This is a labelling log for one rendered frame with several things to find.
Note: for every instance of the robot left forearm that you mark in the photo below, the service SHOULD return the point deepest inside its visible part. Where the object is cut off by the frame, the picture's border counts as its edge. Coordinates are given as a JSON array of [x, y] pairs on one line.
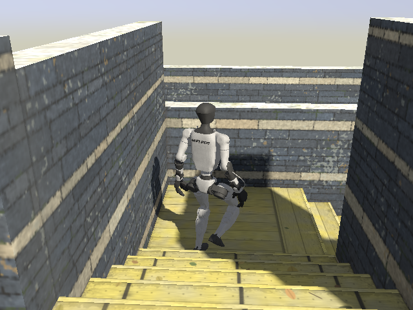
[[179, 170]]

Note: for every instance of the robot torso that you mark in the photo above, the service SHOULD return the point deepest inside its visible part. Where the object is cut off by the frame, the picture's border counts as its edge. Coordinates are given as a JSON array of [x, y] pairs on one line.
[[205, 155]]

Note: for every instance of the robot left upper arm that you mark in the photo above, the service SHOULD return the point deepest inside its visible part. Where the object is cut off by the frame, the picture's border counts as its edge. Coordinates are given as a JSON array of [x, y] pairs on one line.
[[183, 145]]

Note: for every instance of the right robot hand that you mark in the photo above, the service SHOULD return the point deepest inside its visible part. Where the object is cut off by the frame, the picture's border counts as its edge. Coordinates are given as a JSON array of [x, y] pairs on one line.
[[242, 197]]

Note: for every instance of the robot left foot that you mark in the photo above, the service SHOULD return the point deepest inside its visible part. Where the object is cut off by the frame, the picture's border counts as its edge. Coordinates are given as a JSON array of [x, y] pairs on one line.
[[204, 247]]

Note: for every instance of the robot right forearm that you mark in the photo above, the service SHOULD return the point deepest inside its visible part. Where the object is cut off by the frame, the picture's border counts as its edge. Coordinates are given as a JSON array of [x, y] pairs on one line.
[[232, 178]]

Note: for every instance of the robot right upper arm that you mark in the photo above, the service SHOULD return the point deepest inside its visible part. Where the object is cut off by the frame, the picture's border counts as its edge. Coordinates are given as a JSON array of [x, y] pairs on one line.
[[223, 141]]

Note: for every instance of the left robot hand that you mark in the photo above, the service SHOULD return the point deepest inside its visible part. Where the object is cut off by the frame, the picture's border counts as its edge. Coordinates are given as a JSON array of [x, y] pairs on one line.
[[183, 185]]

